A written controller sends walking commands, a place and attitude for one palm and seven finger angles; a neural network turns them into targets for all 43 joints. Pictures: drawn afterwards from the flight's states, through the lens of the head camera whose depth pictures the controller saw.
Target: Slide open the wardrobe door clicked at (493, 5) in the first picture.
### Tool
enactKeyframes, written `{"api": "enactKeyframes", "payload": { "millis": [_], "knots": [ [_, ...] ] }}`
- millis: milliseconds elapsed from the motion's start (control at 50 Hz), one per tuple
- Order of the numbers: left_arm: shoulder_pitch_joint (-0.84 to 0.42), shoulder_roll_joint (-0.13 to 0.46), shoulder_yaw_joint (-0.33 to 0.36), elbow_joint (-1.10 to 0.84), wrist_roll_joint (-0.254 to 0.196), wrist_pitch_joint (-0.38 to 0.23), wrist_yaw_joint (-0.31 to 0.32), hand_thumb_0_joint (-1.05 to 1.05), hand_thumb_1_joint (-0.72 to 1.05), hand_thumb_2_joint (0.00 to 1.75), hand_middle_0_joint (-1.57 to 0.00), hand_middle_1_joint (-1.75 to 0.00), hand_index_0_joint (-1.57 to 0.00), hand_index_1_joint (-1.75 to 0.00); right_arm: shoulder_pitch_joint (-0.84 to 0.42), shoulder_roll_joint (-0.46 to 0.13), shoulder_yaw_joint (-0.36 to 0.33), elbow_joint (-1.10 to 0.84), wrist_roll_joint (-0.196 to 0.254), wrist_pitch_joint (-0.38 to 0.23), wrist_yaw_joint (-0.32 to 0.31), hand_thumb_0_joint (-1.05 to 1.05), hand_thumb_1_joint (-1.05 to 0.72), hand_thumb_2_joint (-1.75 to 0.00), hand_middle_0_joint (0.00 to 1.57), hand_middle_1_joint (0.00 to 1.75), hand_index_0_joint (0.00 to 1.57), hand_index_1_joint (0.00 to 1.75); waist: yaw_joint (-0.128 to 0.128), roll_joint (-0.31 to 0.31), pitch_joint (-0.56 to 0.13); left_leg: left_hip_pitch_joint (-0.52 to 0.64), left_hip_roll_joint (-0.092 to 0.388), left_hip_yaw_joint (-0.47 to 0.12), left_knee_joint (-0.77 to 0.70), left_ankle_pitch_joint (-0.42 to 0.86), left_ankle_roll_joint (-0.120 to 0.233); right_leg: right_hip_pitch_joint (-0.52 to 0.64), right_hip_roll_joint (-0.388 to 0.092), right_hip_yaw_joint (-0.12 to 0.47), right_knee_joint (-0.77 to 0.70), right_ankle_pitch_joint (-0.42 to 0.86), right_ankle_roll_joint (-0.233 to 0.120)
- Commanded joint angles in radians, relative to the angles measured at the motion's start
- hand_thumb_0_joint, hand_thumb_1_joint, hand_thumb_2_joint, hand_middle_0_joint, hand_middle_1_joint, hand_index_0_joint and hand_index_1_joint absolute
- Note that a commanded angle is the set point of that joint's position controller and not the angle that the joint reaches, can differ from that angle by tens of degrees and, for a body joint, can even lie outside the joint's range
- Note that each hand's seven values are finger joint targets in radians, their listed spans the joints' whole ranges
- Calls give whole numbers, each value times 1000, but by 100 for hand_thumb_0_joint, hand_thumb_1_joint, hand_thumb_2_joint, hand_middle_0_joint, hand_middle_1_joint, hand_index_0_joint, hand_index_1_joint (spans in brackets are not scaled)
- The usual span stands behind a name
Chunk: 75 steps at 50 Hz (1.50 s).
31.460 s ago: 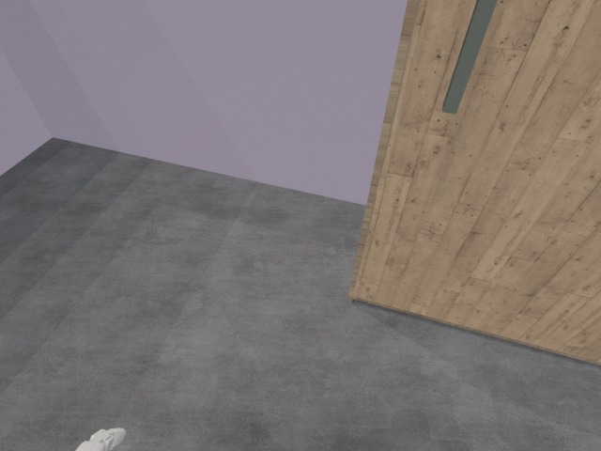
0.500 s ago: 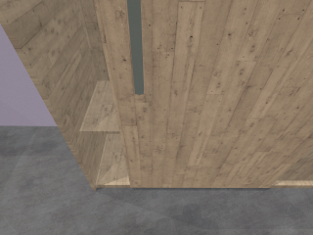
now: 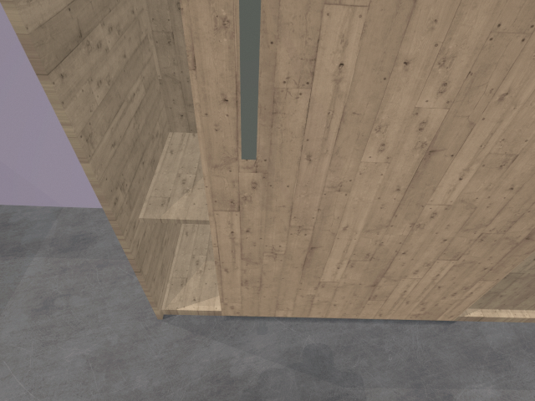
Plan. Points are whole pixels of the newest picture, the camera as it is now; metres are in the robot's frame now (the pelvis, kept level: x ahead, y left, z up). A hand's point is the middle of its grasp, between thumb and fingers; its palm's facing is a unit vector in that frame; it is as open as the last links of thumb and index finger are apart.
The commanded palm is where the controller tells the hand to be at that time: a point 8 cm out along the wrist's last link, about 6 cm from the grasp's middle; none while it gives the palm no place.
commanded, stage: look again from close up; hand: left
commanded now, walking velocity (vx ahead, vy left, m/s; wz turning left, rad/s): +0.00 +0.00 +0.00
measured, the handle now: (250, 68) +0.52 +0.07 +0.25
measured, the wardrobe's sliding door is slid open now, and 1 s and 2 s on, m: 0.23 0.23 0.23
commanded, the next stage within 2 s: none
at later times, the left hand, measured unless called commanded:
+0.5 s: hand out of the picture +0.01 +0.17 -0.17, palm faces -0.01 -0.98 -0.19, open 7.3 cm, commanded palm none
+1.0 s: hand out of the picture +0.02 +0.17 -0.18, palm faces +0.00 -0.98 -0.19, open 7.3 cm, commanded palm none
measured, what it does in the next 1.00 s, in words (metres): stands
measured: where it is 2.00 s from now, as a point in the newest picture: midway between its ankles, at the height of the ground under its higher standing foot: outside the picture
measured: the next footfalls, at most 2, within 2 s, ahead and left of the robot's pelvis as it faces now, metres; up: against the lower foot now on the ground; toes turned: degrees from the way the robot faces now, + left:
none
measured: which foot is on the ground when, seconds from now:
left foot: down 0.00-1.00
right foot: down 0.00-1.00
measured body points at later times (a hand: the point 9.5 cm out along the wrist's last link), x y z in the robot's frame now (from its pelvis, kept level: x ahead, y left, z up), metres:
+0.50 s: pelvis +0.01 -0.01 +0.00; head +0.01 +0.00 +0.45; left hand +0.01 +0.22 -0.16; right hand +0.03 -0.24 -0.15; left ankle +0.05 +0.10 -0.74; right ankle +0.00 -0.16 -0.74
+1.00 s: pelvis +0.02 -0.01 +0.00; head +0.02 +0.00 +0.45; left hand +0.02 +0.22 -0.16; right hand +0.03 -0.24 -0.15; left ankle +0.05 +0.10 -0.74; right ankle +0.00 -0.16 -0.74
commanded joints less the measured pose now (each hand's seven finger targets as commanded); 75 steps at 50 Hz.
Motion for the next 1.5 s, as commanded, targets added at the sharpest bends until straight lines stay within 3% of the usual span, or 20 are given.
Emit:
{"api": "enactKeyframes", "payload": {
  "millis": [0,240,420,560,720,880,1120,1260,1480],
  "knots": [
    [47,101,23,-22,1,-19,9,0,90,90,-20,-30,-20,-30,3,-142,-29,-43,0,-24,-9,0,-90,-90,20,30,20,30,5,42,49,-21,100,-132,-172,-167,3,-53,-34,49,-98,-29,-65],
    [49,99,22,3,0,-26,10,0,90,90,-20,-30,-20,-30,4,-135,-25,-12,2,-29,-11,0,-90,-90,20,30,20,30,6,21,23,27,98,-103,-150,-55,2,-37,-43,58,-109,35,-64],
    [46,100,22,9,0,-29,11,0,90,90,-20,-30,-20,-30,-4,-123,-23,2,3,-27,-11,0,-90,-90,20,30,20,30,7,-5,44,37,94,-88,-141,-28,-2,-45,-44,63,-128,34,-65],
    [40,101,23,12,-1,-28,11,0,90,90,-20,-30,-20,-30,-11,-126,-21,8,2,-28,-12,0,-90,-90,20,30,20,30,7,31,31,46,96,-86,-141,-9,-5,-36,-45,63,-125,47,-65],
    [42,93,22,14,0,-27,11,0,90,90,-20,-30,-20,-30,-8,-118,-21,16,3,-28,-14,0,-90,-90,20,30,20,30,9,11,39,50,100,-84,-144,8,-3,-28,-40,61,-129,62,-64],
    [40,94,24,17,-2,-28,12,0,90,90,-20,-30,-20,-30,-6,-121,-20,19,2,-33,-16,0,-90,-90,20,30,20,30,9,30,0,76,101,-84,-135,77,-2,-2,-44,57,-118,111,-63],
    [53,84,22,24,0,-25,12,0,90,90,-20,-30,-20,-30,-7,-104,-19,26,3,-26,-17,0,-90,-90,20,30,20,30,12,11,65,57,99,-83,-153,12,-5,-29,-41,54,-145,61,-61],
    [56,82,23,26,-1,-26,12,0,90,90,-20,-30,-20,-30,0,-110,-20,26,2,-31,-18,0,-90,-90,20,30,20,30,10,26,26,74,100,-87,-152,36,-4,-18,-44,54,-135,75,-61],
    [68,72,24,36,0,-24,12,0,90,90,-20,-30,-20,-30,14,-101,-20,32,2,-29,-20,0,-90,-90,20,30,20,30,11,22,49,65,99,-90,-163,-1,-5,-30,-42,50,-140,49,-61]
  ]
}}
